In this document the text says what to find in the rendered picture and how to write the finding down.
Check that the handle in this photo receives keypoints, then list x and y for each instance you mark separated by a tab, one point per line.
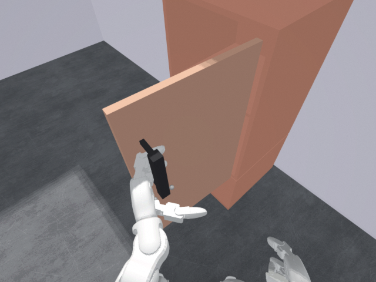
157	165

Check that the robot right hand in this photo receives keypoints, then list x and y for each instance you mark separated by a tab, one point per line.
291	270

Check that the cupboard door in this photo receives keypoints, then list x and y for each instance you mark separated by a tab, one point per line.
197	115

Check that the left robot forearm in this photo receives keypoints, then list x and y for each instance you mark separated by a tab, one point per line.
150	250

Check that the robot left hand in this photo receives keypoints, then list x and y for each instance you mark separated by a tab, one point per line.
142	195

